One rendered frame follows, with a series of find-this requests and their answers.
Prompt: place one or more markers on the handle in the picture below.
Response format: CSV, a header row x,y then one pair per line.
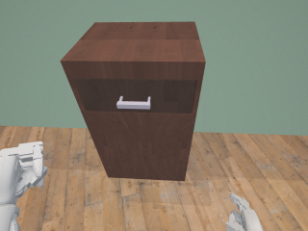
x,y
141,105

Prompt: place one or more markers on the drawer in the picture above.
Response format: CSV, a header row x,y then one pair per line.
x,y
167,96

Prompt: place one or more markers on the cabinet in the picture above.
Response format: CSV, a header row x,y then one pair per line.
x,y
135,145

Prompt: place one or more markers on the left robot hand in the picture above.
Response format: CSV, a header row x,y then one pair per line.
x,y
28,157

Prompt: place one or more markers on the robot left forearm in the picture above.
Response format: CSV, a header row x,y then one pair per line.
x,y
8,216

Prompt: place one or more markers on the right robot hand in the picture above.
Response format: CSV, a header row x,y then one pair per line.
x,y
246,221

